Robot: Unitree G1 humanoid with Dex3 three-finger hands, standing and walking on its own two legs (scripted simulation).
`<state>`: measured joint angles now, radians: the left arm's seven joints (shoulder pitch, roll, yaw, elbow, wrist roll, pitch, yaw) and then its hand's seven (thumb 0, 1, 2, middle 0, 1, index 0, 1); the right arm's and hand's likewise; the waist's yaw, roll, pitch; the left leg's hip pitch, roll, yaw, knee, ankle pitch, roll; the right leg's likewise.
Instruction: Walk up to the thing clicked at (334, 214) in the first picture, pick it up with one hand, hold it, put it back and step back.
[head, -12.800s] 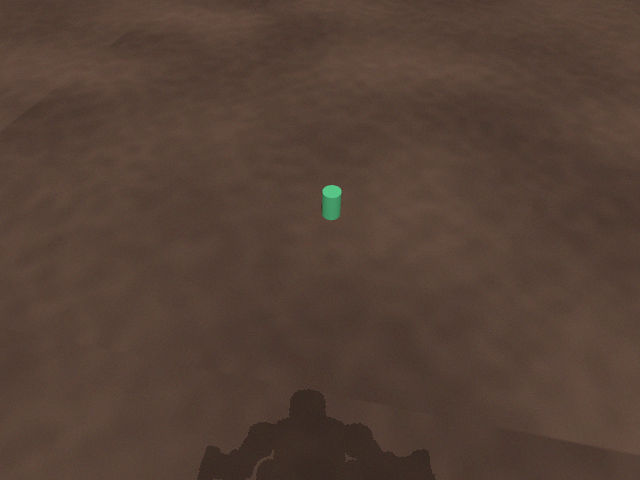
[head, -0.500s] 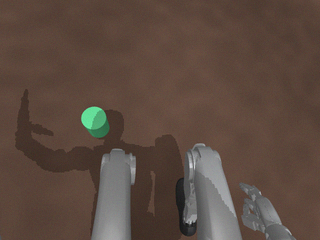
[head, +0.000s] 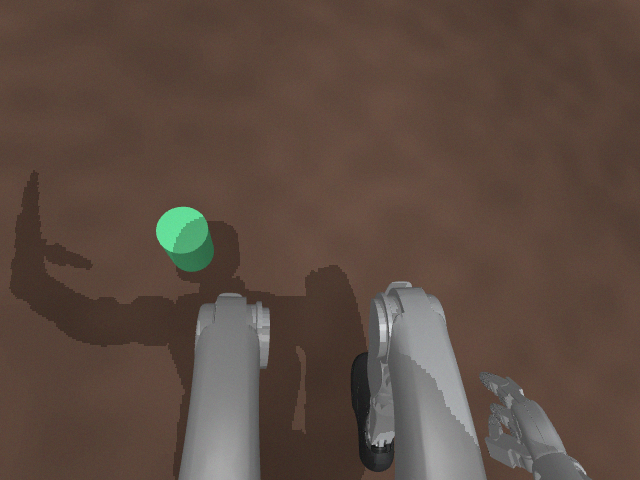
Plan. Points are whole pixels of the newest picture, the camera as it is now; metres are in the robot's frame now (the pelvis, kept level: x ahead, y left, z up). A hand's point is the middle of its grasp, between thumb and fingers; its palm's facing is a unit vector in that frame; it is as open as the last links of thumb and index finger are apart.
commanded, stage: go down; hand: left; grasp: from the side
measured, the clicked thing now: (187, 241) +0.46 +0.20 -0.31
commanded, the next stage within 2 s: approach in 0.18 s
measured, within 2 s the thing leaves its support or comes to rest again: neither
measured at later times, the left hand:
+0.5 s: hand out of the picture +0.37 +0.39 -0.03, palm faces +0.18 -0.98 -0.01, open 17.4 cm
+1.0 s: hand (137, 256) +0.41 +0.27 -0.24, palm faces +0.02 -1.00 +0.07, open 17.4 cm
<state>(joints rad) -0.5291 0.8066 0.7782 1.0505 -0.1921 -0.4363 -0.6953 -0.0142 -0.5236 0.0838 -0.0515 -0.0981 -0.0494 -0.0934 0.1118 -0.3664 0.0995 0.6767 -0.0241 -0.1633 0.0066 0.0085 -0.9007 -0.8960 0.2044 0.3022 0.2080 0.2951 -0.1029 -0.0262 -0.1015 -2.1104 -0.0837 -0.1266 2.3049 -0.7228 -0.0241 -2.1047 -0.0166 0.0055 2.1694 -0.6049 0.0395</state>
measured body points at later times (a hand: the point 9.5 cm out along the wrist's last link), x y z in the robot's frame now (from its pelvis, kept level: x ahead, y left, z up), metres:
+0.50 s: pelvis +0.00 +0.00 -0.02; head +0.20 +0.08 +0.38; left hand +0.36 +0.44 -0.03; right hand +0.17 -0.28 -0.10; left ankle +0.08 +0.12 -0.34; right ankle +0.13 -0.15 -0.34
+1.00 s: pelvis -0.01 +0.02 -0.08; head +0.23 +0.16 +0.27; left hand +0.40 +0.32 -0.24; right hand +0.14 -0.25 -0.12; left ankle +0.08 +0.12 -0.34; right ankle +0.12 -0.15 -0.34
